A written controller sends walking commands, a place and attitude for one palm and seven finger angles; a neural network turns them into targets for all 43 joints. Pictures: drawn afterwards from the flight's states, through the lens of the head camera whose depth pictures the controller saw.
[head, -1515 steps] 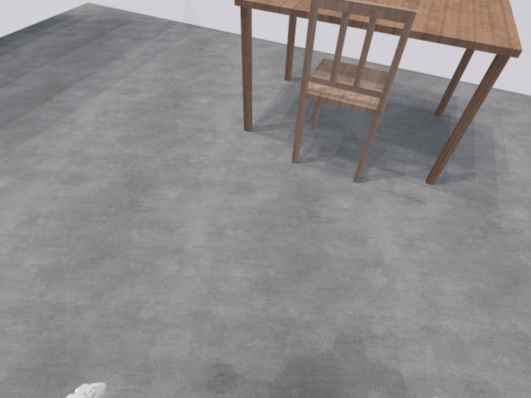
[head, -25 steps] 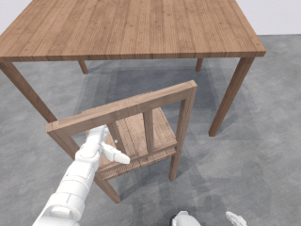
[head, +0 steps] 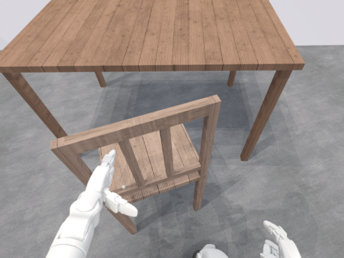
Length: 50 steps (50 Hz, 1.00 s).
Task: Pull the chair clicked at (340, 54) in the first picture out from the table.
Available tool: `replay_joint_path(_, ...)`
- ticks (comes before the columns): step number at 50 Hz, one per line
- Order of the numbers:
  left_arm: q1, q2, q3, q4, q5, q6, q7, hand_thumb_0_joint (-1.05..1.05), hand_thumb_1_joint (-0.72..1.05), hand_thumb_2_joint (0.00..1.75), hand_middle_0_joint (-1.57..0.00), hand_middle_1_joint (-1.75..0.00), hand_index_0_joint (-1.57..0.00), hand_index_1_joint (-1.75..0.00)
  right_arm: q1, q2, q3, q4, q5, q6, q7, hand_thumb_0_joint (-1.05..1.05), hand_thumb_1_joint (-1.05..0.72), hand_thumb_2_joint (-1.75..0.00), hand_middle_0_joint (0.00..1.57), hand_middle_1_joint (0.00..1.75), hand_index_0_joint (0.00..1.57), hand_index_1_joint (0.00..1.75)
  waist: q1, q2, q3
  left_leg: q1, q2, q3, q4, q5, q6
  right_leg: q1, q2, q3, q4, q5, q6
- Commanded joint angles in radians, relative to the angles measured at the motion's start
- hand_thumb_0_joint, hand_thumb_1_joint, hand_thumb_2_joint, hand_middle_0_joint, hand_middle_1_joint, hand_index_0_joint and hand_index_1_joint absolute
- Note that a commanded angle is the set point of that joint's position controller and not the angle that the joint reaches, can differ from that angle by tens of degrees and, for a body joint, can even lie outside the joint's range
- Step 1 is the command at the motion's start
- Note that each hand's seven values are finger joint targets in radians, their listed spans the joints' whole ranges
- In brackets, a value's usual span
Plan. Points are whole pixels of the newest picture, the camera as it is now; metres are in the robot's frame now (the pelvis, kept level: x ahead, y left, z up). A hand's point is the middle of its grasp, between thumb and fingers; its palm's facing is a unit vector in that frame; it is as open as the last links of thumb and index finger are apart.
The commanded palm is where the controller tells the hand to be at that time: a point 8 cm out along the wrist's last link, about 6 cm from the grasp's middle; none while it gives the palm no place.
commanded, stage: draw the fingers out of the gap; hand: left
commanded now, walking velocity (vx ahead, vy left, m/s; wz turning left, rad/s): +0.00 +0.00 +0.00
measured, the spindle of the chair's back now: (133, 164) +0.38 +0.12 -0.06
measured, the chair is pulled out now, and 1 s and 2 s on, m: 0.24 0.24 0.24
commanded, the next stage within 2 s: draw the hand back to the body in 0.40 s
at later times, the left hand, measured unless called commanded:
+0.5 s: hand (114, 215) +0.23 +0.14 -0.02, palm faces -0.13 -0.98 -0.18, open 17.5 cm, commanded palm +0.21 +0.19 +0.00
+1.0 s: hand (85, 211) +0.21 +0.18 +0.06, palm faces -0.05 -1.00 -0.08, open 17.2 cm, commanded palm +0.18 +0.24 +0.09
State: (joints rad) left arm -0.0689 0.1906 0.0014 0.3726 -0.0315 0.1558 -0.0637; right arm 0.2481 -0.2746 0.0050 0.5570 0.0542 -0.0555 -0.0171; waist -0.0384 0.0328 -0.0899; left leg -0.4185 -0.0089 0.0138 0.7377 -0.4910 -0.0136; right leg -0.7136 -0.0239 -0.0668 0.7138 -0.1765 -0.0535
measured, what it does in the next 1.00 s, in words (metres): stands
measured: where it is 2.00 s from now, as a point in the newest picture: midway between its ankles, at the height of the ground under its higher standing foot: outside the picture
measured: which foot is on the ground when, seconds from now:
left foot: down 0.00-1.00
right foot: down 0.00-1.00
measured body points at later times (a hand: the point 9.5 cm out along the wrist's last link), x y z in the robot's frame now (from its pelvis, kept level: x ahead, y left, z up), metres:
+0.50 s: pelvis +0.00 +0.02 +0.00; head +0.03 +0.00 +0.44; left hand +0.23 +0.19 -0.01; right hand +0.17 -0.22 -0.08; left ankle -0.08 +0.13 -0.71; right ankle +0.10 -0.09 -0.71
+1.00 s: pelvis +0.02 +0.03 -0.02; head +0.06 +0.02 +0.43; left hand +0.21 +0.23 +0.07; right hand +0.21 -0.18 -0.09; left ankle -0.08 +0.13 -0.71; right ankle +0.10 -0.09 -0.71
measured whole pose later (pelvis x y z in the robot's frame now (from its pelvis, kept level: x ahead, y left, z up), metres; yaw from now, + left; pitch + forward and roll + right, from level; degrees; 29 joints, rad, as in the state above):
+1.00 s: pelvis +0.02 +0.03 -0.02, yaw +1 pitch +10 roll -1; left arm 0.56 0.23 0.00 -0.32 -0.19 -0.18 -0.13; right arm 0.25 -0.21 0.03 0.53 0.05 -0.27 -0.03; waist 0.00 0.05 -0.10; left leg -0.46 -0.01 -0.02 0.89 -0.61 0.02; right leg -0.74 -0.04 -0.09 0.83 -0.27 -0.02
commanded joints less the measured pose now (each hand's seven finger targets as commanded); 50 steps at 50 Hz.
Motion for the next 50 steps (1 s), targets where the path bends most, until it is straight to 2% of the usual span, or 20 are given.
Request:
replay_joint_path(1,-0.200,0.120,0.020,-0.328,-0.011,-0.081,0.010,0.00,-0.55,0.20,0.00,0.00,0.00,0.00,-0.054,-0.100,-0.037,-0.154,-0.001,-0.077,-0.016,0.00,-0.90,-0.90,0.20,0.30,0.20,0.30,-0.013,-0.077,-0.272,-0.257,-0.039,0.019,-0.108,0.167,0.038,0.558,-0.021,0.113,-0.097,-0.057,0.056)
replay_joint_path(5,-0.147,0.119,0.002,-0.340,-0.003,-0.068,0.005,0.00,-0.55,0.20,0.00,0.00,0.00,0.00,-0.062,-0.102,-0.031,-0.150,-0.002,-0.097,-0.023,0.00,-0.90,-0.90,0.20,0.30,0.20,0.30,-0.021,-0.076,-0.223,-0.256,-0.038,0.009,-0.102,0.132,0.036,0.510,-0.022,0.103,-0.106,-0.122,0.057)
replay_joint_path(11,-0.026,0.113,-0.008,-0.371,0.001,-0.024,-0.005,0.00,-0.55,0.20,0.00,0.00,0.00,0.00,-0.077,-0.098,-0.020,-0.171,-0.002,-0.108,-0.026,0.00,-0.90,-0.90,0.20,0.30,0.20,0.30,0.000,-0.083,-0.185,-0.266,-0.040,-0.001,-0.107,0.096,0.033,0.489,-0.028,0.095,-0.113,-0.201,0.054)
replay_joint_path(16,0.075,0.108,-0.014,-0.449,0.007,-0.013,0.004,0.00,-0.55,0.20,0.00,0.00,0.00,0.00,-0.079,-0.094,-0.016,-0.198,-0.007,-0.120,-0.029,0.00,-0.90,-0.90,0.20,0.30,0.20,0.30,0.008,-0.096,-0.170,-0.263,-0.036,-0.010,-0.105,0.117,0.031,0.471,-0.021,0.071,-0.091,-0.173,0.050)
replay_joint_path(19,0.096,0.090,-0.041,-0.510,0.014,-0.011,0.012,0.00,-0.55,0.20,0.00,0.00,0.00,0.00,-0.074,-0.090,-0.015,-0.208,-0.011,-0.131,-0.030,0.00,-0.90,-0.90,0.20,0.30,0.20,0.30,0.003,-0.060,-0.165,-0.248,-0.036,-0.018,-0.102,0.129,0.030,0.453,-0.017,0.059,-0.078,-0.152,0.047)
replay_joint_path(20,0.146,0.107,-0.021,-0.528,0.018,-0.011,0.018,0.00,-0.55,0.20,0.00,0.00,0.00,0.00,-0.071,-0.093,-0.019,-0.214,-0.012,-0.135,-0.030,0.00,-0.90,-0.90,0.20,0.30,0.20,0.30,0.014,-0.058,-0.184,-0.247,-0.036,-0.016,-0.099,0.147,0.028,0.462,-0.016,0.057,-0.070,-0.136,0.046)
replay_joint_path(26,0.306,0.049,-0.101,-0.663,0.030,-0.007,0.030,0.00,-0.55,0.20,0.00,0.00,0.00,0.00,-0.055,-0.085,-0.017,-0.239,-0.016,-0.156,-0.028,0.00,-0.90,-0.90,0.20,0.30,0.20,0.30,0.000,-0.047,-0.161,-0.236,-0.030,-0.026,-0.085,0.182,0.027,0.418,-0.011,0.031,-0.042,-0.091,0.043)
replay_joint_path(27,0.206,-0.034,-0.043,-0.843,-0.126,-0.169,0.028,0.00,-0.55,0.20,0.00,0.00,0.00,0.00,-0.064,-0.059,-0.015,-0.236,-0.019,-0.193,-0.036,0.00,-0.90,-0.90,0.20,0.30,0.20,0.30,-0.001,-0.153,-0.155,-0.259,-0.035,-0.038,-0.031,0.199,0.015,0.374,-0.002,0.015,-0.022,-0.068,0.045)
replay_joint_path(29,0.337,0.036,-0.003,-0.774,-0.113,-0.290,0.022,0.00,-0.55,0.20,0.00,0.00,0.00,0.00,-0.042,-0.065,-0.020,-0.192,-0.020,-0.240,-0.030,0.00,-0.90,-0.90,0.20,0.30,0.20,0.30,0.029,-0.098,-0.210,-0.258,-0.035,-0.035,-0.016,0.213,0.008,0.400,-0.001,0.031,0.013,-0.046,0.037)
replay_joint_path(30,0.362,0.039,0.013,-0.796,-0.127,-0.331,0.025,0.00,-0.55,0.20,0.00,0.00,0.00,0.00,-0.035,-0.066,-0.022,-0.181,-0.022,-0.252,-0.025,0.00,-0.90,-0.90,0.20,0.30,0.20,0.30,0.033,-0.044,-0.201,-0.256,-0.035,-0.038,-0.013,0.241,-0.001,0.372,0.000,0.016,0.031,-0.023,0.031)
replay_joint_path(32,0.359,0.037,0.023,-0.811,-0.130,-0.440,0.022,0.00,-0.55,0.20,0.00,0.00,0.00,0.00,-0.026,-0.056,-0.028,-0.156,-0.026,-0.278,-0.010,0.00,-0.90,-0.90,0.20,0.30,0.20,0.30,0.032,0.003,-0.202,-0.270,-0.031,-0.038,0.017,0.270,-0.019,0.334,-0.003,0.011,0.075,0.004,0.023)
replay_joint_path(35,0.441,0.032,0.029,-0.757,-0.102,-0.593,0.014,0.00,-0.55,0.20,0.00,0.00,0.00,0.00,-0.029,-0.052,-0.044,-0.123,-0.034,-0.294,0.019,0.00,-0.90,-0.90,0.20,0.30,0.20,0.30,0.040,0.006,-0.171,-0.335,-0.022,-0.039,0.078,0.302,-0.033,0.248,0.001,0.008,0.144,0.028,0.012)
replay_joint_path(36,0.479,0.026,0.014,-0.727,-0.087,-0.600,0.004,0.00,-0.55,0.20,0.00,0.00,0.00,0.00,-0.037,-0.058,-0.046,-0.133,-0.034,-0.289,0.027,0.00,-0.90,-0.90,0.20,0.30,0.20,0.30,0.038,0.004,-0.168,-0.344,-0.019,-0.034,0.073,0.279,-0.031,0.255,-0.003,0.008,0.145,0.009,0.012)
replay_joint_path(38,0.520,0.030,-0.016,-0.759,-0.073,-0.553,-0.026,0.00,-0.55,0.20,0.00,0.00,0.00,0.00,-0.051,-0.070,-0.047,-0.176,-0.023,-0.271,0.031,0.00,-0.90,-0.90,0.20,0.30,0.20,0.30,0.036,0.012,-0.190,-0.328,-0.018,-0.022,0.048,0.237,-0.019,0.288,-0.005,0.015,0.116,-0.023,0.017)
replay_joint_path(39,0.459,0.078,0.016,-0.861,-0.090,-0.540,-0.033,0.00,-0.55,0.20,0.00,0.00,0.00,0.00,-0.059,-0.072,-0.044,-0.198,-0.019,-0.270,0.023,0.00,-0.90,-0.90,0.20,0.30,0.20,0.30,0.040,0.022,-0.224,-0.310,-0.020,-0.025,0.036,0.236,-0.015,0.329,-0.007,0.021,0.099,-0.020,0.018)
replay_joint_path(41,0.469,0.123,0.071,-0.957,-0.122,-0.513,-0.038,0.00,-0.55,0.20,0.00,0.00,0.00,0.00,-0.063,-0.071,-0.041,-0.209,-0.010,-0.264,0.005,0.00,-0.90,-0.90,0.20,0.30,0.20,0.30,0.046,0.044,-0.264,-0.261,-0.016,-0.034,0.015,0.277,-0.016,0.378,-0.004,0.014,0.087,0.006,0.020)
replay_joint_path(43,0.497,0.109,0.082,-1.002,-0.147,-0.486,-0.033,0.00,-0.55,0.20,0.00,0.00,0.00,0.00,-0.054,-0.062,-0.037,-0.209,-0.006,-0.263,-0.009,0.00,-0.90,-0.90,0.20,0.30,0.20,0.30,0.044,0.024,-0.261,-0.235,-0.009,-0.047,0.002,0.342,-0.026,0.396,0.001,-0.005,0.083,0.056,0.023)
replay_joint_path(44,0.522,0.106,0.099,-0.996,-0.160,-0.473,-0.030,0.00,-0.55,0.20,0.00,0.00,0.00,0.00,-0.045,-0.058,-0.038,-0.203,-0.004,-0.262,-0.013,0.00,-0.90,-0.90,0.20,0.30,0.20,0.30,0.043,-0.018,-0.260,-0.230,-0.005,-0.048,0.003,0.364,-0.025,0.409,0.004,-0.009,0.078,0.083,0.026)
replay_joint_path(46,0.558,0.084,0.113,-0.945,-0.183,-0.445,-0.037,0.00,-0.55,0.20,0.00,0.00,0.00,0.00,-0.056,-0.056,-0.036,-0.187,0.003,-0.263,-0.021,0.00,-0.90,-0.90,0.20,0.30,0.20,0.30,0.033,-0.068,-0.212,-0.246,-0.004,-0.044,-0.003,0.338,-0.017,0.418,0.005,-0.010,0.057,0.094,0.032)
replay_joint_path(50,0.550,0.147,0.187,-1.013,-0.211,-0.466,-0.033,0.00,-0.41,0.27,-0.02,-0.03,-0.02,-0.03,-0.059,-0.056,-0.033,-0.169,0.008,-0.286,-0.031,0.00,-0.90,-0.90,0.20,0.30,0.20,0.30,0.048,-0.010,-0.211,-0.201,-0.009,-0.043,-0.022,0.352,-0.020,0.450,0.004,-0.008,0.033,0.113,0.027)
